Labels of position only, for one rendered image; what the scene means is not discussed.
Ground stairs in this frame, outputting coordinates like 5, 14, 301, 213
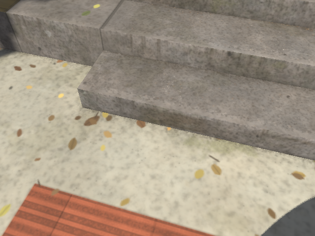
77, 0, 315, 160

